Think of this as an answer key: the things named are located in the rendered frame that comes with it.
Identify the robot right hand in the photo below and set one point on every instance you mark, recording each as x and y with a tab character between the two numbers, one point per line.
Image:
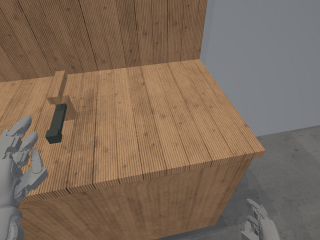
265	229

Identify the counter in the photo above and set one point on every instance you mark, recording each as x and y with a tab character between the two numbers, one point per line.
151	146

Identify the robot left forearm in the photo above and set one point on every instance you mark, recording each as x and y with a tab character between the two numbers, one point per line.
10	228

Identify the robot left hand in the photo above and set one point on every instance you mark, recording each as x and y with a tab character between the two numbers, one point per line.
14	154

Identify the tap lever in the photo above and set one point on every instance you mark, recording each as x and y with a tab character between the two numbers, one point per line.
54	134

